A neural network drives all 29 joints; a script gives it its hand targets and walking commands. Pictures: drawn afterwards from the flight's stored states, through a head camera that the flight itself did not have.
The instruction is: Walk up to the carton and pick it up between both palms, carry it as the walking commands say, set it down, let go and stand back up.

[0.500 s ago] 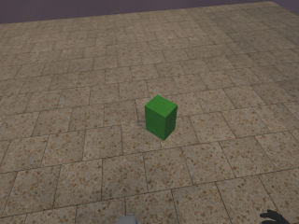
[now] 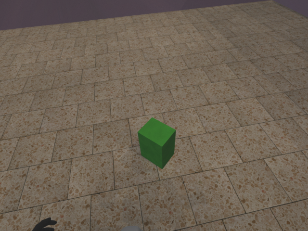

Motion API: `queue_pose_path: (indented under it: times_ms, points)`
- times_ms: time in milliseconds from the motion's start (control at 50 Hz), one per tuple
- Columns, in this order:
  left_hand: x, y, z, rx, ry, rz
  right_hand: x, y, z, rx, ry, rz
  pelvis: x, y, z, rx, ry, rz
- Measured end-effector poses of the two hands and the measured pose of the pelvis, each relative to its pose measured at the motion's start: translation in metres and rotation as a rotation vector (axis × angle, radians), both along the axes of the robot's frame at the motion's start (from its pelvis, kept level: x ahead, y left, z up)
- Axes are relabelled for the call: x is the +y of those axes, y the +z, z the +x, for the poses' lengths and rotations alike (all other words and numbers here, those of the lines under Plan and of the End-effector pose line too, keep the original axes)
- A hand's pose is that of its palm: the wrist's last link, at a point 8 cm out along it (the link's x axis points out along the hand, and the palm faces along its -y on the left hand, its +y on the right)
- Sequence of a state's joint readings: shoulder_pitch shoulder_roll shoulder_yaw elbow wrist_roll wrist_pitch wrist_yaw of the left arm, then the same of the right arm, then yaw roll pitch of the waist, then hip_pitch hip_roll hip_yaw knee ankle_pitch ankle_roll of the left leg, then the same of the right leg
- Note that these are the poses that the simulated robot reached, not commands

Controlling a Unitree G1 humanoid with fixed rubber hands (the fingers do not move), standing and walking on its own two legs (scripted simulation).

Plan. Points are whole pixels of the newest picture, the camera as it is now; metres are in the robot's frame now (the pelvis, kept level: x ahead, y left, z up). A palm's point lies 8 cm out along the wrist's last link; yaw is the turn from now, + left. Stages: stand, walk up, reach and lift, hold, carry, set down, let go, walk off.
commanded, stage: walk up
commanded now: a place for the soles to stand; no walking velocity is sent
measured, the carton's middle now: (157, 143) +0.77 +0.01 -0.60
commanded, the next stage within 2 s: none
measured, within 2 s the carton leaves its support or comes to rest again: neither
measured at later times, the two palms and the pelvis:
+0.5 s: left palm (58, 170) +0.32 +0.32 -0.05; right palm (279, 183) +0.26 -0.33 -0.06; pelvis +0.19 +0.00 +0.00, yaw +0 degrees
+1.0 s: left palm (54, 154) +0.38 +0.35 -0.06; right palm (242, 136) +0.42 -0.28 -0.06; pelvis +0.27 +0.03 +0.02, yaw +0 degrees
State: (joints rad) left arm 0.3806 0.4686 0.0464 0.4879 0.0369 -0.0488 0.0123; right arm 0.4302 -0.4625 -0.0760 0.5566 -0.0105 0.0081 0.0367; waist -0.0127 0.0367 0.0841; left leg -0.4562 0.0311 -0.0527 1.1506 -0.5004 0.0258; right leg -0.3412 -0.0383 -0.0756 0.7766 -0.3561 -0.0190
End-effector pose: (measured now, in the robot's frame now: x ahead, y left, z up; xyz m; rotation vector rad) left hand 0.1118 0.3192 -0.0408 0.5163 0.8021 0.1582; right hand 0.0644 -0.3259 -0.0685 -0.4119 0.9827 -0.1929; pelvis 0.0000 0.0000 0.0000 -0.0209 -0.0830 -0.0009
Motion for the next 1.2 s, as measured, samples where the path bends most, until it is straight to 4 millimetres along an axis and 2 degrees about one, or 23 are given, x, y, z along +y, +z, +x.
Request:
queue_pose_path:
  times_ms: [120,200,260,320,380,420,480,560,660,780,840,900,980,1060,1200]
  points:
    - [0.031,-0.007,-0.013,0.111,0.107,0.006,0.036,0.010,0.108,-0.082,0.143,0.036,0.014,0.003,0.048,-0.011,0.027,0.006]
    - [0.048,-0.028,0.004,0.166,0.154,-0.015,0.050,0.011,0.163,-0.153,0.168,0.005,0.029,-0.010,0.083,-0.008,0.019,0.028]
    - [0.043,-0.031,0.039,0.179,0.134,-0.039,0.052,0.018,0.180,-0.178,0.131,-0.006,0.029,-0.006,0.105,-0.006,0.014,0.031]
    - [0.029,-0.023,0.088,0.131,0.078,-0.065,0.046,0.025,0.181,-0.146,0.096,-0.017,0.024,0.005,0.125,-0.001,0.012,0.023]
    - [0.012,-0.012,0.136,0.084,0.018,-0.086,0.031,0.029,0.178,-0.093,0.058,-0.027,0.018,0.013,0.147,0.009,0.005,0.018]
    - [0.002,-0.007,0.165,0.054,-0.015,-0.084,0.018,0.027,0.179,-0.065,0.033,-0.028,0.012,0.013,0.163,0.013,0.002,0.014]
    - [-0.004,-0.008,0.199,0.005,-0.038,-0.037,0.000,0.012,0.189,-0.033,0.001,-0.027,0.002,0.000,0.185,0.020,0.005,0.023]
    - [-0.001,-0.005,0.223,-0.013,-0.004,0.000,-0.003,-0.004,0.219,0.006,-0.013,-0.015,0.003,-0.005,0.208,0.012,0.015,0.011]
    - [0.014,-0.009,0.238,0.025,0.031,-0.002,0.016,-0.012,0.267,-0.015,0.032,0.006,0.012,-0.006,0.232,0.004,0.020,0.027]
    - [0.019,-0.013,0.257,0.090,0.064,-0.039,0.041,-0.004,0.321,-0.049,0.046,0.053,0.019,0.007,0.256,0.032,0.009,0.027]
    - [0.023,-0.013,0.267,0.103,0.070,-0.041,0.046,0.002,0.342,-0.067,0.056,0.054,0.022,0.011,0.262,0.040,0.010,0.024]
    - [0.028,-0.014,0.272,0.117,0.085,-0.040,0.046,0.007,0.356,-0.071,0.044,0.050,0.024,0.014,0.265,0.041,0.006,0.021]
    - [0.034,-0.017,0.273,0.143,0.112,-0.044,0.045,0.011,0.360,-0.051,0.020,0.043,0.026,0.018,0.268,0.037,0.002,0.018]
    - [0.035,-0.021,0.267,0.180,0.136,-0.056,0.045,0.012,0.353,-0.012,-0.009,0.042,0.027,0.024,0.269,0.034,-0.003,0.018]
    - [0.032,-0.027,0.251,0.247,0.169,-0.083,0.046,0.010,0.330,0.059,-0.060,0.058,0.028,0.032,0.265,0.028,-0.010,0.020]
